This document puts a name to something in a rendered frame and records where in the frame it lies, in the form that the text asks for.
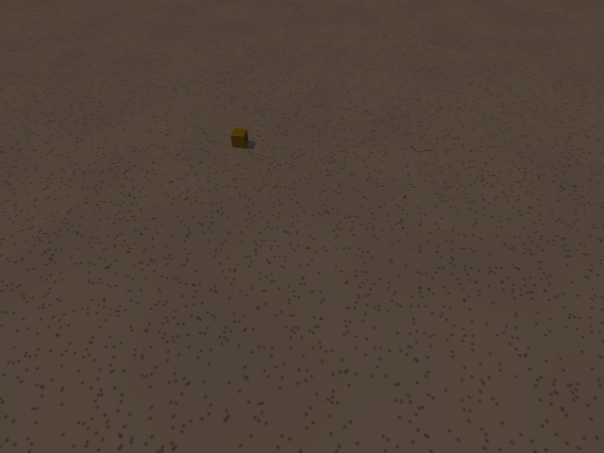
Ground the cube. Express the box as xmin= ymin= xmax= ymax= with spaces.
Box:
xmin=231 ymin=128 xmax=248 ymax=148

